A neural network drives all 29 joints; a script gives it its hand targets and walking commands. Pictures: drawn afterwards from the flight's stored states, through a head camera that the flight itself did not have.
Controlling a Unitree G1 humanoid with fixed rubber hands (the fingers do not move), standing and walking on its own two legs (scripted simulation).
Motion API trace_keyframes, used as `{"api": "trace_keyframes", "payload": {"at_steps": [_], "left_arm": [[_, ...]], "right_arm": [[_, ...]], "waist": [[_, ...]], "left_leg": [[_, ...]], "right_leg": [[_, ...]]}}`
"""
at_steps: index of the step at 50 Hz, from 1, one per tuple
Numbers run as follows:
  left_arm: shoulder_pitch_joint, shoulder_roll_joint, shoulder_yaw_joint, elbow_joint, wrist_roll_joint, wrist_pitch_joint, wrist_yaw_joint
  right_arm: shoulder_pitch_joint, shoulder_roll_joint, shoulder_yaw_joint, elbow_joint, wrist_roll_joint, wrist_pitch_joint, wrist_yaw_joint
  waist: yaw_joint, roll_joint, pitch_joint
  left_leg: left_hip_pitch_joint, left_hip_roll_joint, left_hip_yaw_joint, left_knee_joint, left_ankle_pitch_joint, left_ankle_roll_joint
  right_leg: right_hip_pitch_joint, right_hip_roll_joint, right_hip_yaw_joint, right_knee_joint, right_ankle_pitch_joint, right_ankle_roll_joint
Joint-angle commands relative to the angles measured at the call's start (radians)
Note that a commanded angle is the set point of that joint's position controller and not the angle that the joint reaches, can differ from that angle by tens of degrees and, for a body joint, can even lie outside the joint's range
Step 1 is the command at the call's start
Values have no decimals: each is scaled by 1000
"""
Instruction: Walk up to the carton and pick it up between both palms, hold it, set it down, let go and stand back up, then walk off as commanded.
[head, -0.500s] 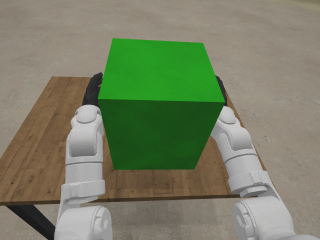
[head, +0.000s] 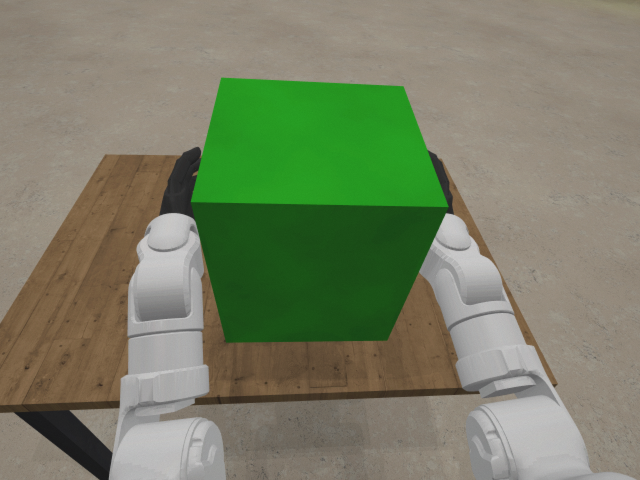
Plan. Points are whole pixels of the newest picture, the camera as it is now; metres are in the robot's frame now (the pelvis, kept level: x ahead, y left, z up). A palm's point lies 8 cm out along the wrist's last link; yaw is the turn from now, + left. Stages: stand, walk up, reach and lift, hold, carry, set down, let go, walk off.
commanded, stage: hold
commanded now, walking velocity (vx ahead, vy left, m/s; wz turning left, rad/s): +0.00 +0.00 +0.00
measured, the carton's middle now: (311, 219) +0.36 +0.01 +0.16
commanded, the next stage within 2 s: set down in 0.36 s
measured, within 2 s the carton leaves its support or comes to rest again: neither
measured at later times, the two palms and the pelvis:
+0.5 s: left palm (175, 212) +0.34 +0.17 +0.19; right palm (434, 209) +0.35 -0.13 +0.18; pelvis -0.01 +0.00 +0.00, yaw +0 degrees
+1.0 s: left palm (172, 252) +0.34 +0.18 +0.13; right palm (406, 233) +0.37 -0.12 +0.12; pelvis -0.01 -0.01 +0.00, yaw +2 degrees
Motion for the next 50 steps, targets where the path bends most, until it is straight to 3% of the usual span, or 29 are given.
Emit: {"api": "trace_keyframes", "payload": {"at_steps": [1,6,13,18,19,21,23,26,28,30,34,38,43,47,50], "left_arm": [[-670,-515,-558,-95,-142,-68,-122],[-674,-499,-525,-45,-125,-67,-125],[-684,-522,-545,-64,-135,-74,-122],[-687,-516,-529,-41,-123,-74,-122],[-695,-494,-495,-201,-142,-69,-128],[-719,-504,-522,-232,-165,-81,-126],[-698,-492,-514,-178,-152,-85,-133],[-685,-446,-408,-59,-72,-117,-164],[-627,-446,-367,-5,-20,-152,-178],[-555,-450,-331,74,26,-176,-192],[-468,-461,-285,140,80,-203,-203],[-501,-471,-334,98,45,-256,-183],[-630,-540,-501,-27,-56,-346,-108],[-615,-560,-539,-5,-68,-382,-65],[-552,-554,-500,55,-39,-369,-67]], "right_arm": [[-770,589,426,-322,75,-65,103],[-772,584,390,-272,57,-64,110],[-776,589,392,-290,64,-74,112],[-790,592,391,-273,63,-78,113],[-770,588,428,-270,72,-79,116],[-801,596,447,-328,90,-95,109],[-809,572,424,-336,62,-123,111],[-797,520,272,-229,-48,-188,139],[-758,515,221,-146,-106,-249,173],[-709,484,164,-63,-165,-297,204],[-652,433,115,24,-220,-372,235],[-688,438,138,-3,-234,-450,234],[-765,470,206,-90,-218,-532,224],[-721,463,187,-47,-234,-536,224],[-662,444,150,23,-252,-517,233]], "waist": [[-7,84,-453],[-4,80,-423],[-14,97,-464],[-4,94,-434],[-11,70,-464],[-10,85,-534],[-14,100,-495],[-20,98,-424],[11,93,-412],[21,75,-339],[57,70,-232],[67,63,-278],[40,110,-495],[16,129,-562],[16,113,-517]], "left_leg": [[307,-73,34,10,194,-4],[291,-73,43,-7,133,5],[311,-71,40,5,191,-5],[299,-73,42,0,160,3],[342,-89,82,-7,250,29],[360,-88,76,18,294,19],[356,-88,75,24,285,10],[347,-74,80,-5,161,10],[320,-67,90,-29,108,19],[278,-56,101,-59,62,28],[239,-47,116,-81,76,30],[262,-45,113,-56,151,19],[331,-38,89,2,259,-21],[331,-35,84,1,221,-29],[288,-36,94,-32,150,-16]], "right_leg": [[-160,61,-51,-76,224,67],[-171,56,-49,-85,163,65],[-156,60,-52,-78,211,63],[-163,54,-49,-82,188,65],[-82,63,-65,-80,267,49],[-67,60,-61,-66,327,50],[-80,61,-72,-67,308,49],[-136,53,-95,-95,131,40],[-134,41,-103,-96,84,36],[-143,32,-117,-101,37,34],[-124,29,-133,-111,47,22],[-130,34,-145,-111,90,14],[-165,43,-157,-97,142,-6],[-187,40,-142,-99,128,-4],[-173,34,-129,-100,102,6]]}}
